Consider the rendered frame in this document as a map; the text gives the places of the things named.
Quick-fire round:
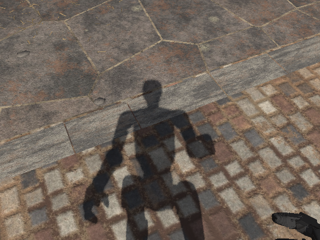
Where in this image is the robot right hand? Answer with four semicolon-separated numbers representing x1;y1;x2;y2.
272;212;320;240

